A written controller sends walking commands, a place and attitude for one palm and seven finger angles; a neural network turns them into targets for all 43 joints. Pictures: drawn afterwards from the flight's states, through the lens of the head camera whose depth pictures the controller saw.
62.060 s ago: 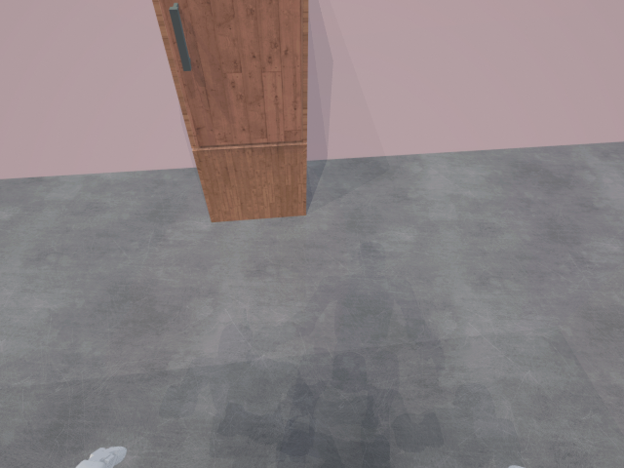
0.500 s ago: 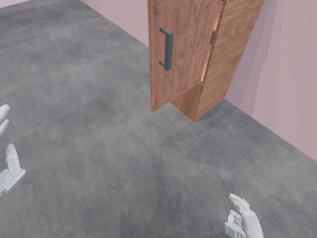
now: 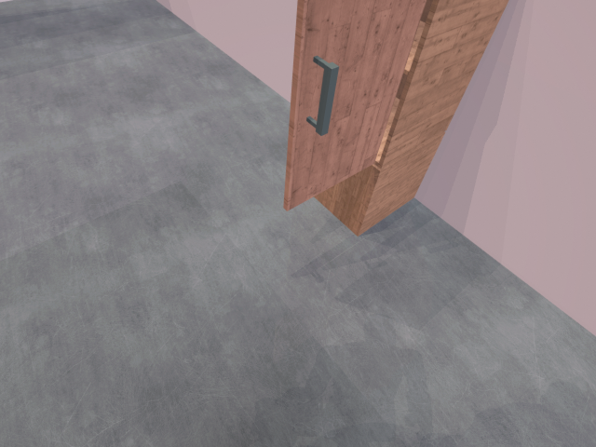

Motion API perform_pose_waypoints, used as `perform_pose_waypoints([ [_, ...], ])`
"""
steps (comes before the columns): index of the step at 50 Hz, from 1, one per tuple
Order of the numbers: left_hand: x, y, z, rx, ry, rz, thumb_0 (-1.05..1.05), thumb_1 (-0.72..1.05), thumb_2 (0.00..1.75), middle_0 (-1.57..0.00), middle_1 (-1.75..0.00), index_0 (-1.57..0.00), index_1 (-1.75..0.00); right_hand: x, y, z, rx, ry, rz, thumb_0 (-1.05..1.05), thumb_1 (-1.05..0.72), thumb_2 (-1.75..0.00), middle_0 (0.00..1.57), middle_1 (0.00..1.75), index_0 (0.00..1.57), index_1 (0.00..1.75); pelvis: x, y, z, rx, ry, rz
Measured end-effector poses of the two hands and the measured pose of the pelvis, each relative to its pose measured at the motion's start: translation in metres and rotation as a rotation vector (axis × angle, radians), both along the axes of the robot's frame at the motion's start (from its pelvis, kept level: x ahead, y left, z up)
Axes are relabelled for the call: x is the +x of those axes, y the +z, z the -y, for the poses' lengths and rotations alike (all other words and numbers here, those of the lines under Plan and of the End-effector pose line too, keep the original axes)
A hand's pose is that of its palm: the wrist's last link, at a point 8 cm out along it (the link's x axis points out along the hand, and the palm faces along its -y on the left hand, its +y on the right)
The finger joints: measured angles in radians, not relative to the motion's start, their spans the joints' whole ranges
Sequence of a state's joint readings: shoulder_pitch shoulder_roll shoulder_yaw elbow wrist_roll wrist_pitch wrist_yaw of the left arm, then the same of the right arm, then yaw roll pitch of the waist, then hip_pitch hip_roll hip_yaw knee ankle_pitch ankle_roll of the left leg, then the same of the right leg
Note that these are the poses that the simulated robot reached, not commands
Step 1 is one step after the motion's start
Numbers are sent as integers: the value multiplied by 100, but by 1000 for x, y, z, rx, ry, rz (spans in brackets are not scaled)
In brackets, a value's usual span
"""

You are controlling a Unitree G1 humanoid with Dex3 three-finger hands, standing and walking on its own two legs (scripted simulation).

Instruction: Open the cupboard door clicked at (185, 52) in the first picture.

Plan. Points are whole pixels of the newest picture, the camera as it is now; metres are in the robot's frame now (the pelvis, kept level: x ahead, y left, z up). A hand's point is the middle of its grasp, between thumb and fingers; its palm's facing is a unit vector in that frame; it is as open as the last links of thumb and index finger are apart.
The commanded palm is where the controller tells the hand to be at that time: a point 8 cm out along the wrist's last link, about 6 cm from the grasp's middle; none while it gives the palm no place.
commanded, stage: let the arm hang, fingers relaxed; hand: left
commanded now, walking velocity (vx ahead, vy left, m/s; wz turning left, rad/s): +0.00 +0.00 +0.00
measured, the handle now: (320, 97) +0.78 -0.01 +0.04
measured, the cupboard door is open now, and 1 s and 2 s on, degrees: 89 89 89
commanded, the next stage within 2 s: look to check the result in 0.74 s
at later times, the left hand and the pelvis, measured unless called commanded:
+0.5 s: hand out of the picture -0.03 +0.18 -0.17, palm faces +0.01 -0.98 -0.19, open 7.4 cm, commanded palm none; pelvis +0.00 +0.01 +0.00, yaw -1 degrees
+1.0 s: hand out of the picture -0.02 +0.18 -0.17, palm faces +0.01 -0.98 -0.20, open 7.4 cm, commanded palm none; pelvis +0.01 +0.01 +0.01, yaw -1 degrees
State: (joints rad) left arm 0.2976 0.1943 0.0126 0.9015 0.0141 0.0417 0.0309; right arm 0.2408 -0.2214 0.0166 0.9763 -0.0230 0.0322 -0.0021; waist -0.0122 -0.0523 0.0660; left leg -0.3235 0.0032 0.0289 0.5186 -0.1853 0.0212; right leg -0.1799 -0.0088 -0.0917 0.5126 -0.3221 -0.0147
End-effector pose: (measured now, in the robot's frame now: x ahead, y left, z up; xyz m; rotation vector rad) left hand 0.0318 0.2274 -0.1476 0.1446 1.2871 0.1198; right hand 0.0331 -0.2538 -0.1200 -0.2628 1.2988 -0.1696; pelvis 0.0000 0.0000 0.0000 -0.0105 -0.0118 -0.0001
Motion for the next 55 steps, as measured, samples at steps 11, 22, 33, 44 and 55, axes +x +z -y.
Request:
perform_pose_waypoints([
  [11,-91,18,-21,65,63,-252,0,93,89,-20,-30,-20,-30,-52,-24,-42,110,-69,-144,1,-91,-90,19,30,20,30,-3,5,-10,-7,-5,17],
  [22,-73,12,-7,37,43,-203,0,91,89,-20,-30,-20,-30,-63,-30,-67,167,-109,-149,1,-92,-90,20,30,20,30,-3,5,-13,4,-24,25],
  [33,-43,4,15,-27,22,-143,0,91,89,-20,-30,-20,-30,-69,-24,-64,136,-134,-159,1,-91,-90,19,30,20,30,1,6,-14,7,-26,13],
  [44,-49,9,4,9,39,-183,0,91,89,-20,-30,-20,-30,-56,-24,-62,139,-130,-153,1,-91,-90,19,30,20,30,9,7,-13,8,-26,11],
  [55,-45,12,2,25,41,-195,0,90,89,-20,-30,-20,-30,-38,-25,-54,134,-113,-139,1,-91,-90,19,30,20,30,16,7,-10,12,-26,10],
])
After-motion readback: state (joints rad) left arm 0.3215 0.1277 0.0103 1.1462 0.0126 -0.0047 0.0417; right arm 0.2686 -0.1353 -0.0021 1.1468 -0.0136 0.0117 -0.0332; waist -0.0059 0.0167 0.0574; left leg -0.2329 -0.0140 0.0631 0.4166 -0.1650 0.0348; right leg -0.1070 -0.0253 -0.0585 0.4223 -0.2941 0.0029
